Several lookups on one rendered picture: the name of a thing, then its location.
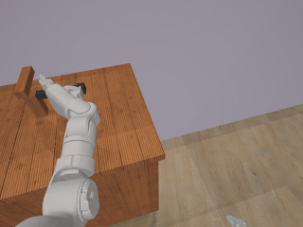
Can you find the robot left upper arm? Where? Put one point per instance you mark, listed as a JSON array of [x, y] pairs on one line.
[[69, 203]]

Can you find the robot right hand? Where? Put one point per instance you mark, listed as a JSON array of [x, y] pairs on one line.
[[235, 222]]

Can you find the robot left hand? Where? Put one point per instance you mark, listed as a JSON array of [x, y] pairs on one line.
[[59, 96]]

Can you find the counter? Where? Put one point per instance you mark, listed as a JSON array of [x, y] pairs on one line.
[[127, 151]]

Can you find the tap lever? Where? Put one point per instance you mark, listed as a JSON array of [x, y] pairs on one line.
[[40, 94]]

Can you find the left robot forearm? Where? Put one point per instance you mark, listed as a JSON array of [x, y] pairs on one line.
[[79, 142]]

